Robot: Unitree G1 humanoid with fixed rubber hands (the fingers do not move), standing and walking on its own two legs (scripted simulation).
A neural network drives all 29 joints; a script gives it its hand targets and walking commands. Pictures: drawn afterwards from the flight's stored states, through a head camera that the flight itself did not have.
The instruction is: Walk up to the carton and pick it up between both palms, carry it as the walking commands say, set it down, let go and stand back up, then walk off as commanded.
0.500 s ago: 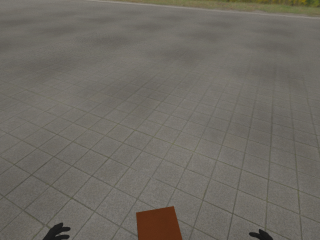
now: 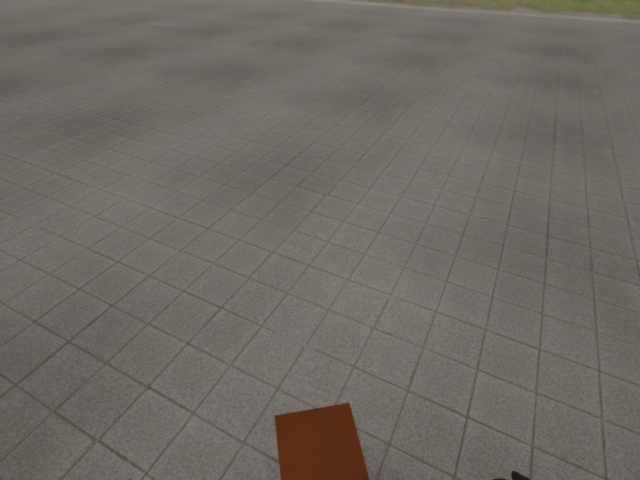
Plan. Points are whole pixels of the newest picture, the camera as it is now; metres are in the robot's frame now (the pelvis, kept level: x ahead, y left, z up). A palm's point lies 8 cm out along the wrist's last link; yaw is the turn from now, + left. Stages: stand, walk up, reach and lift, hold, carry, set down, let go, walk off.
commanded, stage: walk off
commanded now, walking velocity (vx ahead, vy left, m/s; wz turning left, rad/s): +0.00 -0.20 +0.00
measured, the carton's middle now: (318, 471) +0.40 +0.01 -0.64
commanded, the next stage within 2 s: none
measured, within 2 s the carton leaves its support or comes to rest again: neither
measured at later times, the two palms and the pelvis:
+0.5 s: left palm out of the picture +0.05 +0.25 -0.11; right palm out of the picture +0.13 -0.28 -0.10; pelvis +0.01 -0.02 -0.01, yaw +5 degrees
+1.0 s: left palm out of the picture +0.06 +0.16 -0.10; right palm out of the picture +0.12 -0.36 -0.11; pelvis +0.01 -0.11 +0.00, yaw +6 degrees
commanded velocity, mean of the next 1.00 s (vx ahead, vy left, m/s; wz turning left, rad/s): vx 0.00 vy -0.20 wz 0.00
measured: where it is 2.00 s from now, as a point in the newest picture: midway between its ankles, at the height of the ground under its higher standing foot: outside the picture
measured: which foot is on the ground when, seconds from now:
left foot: down 0.00-0.86, up 0.88-1.00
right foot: down 0.00-0.50, up 0.52-0.84, down 0.86-1.00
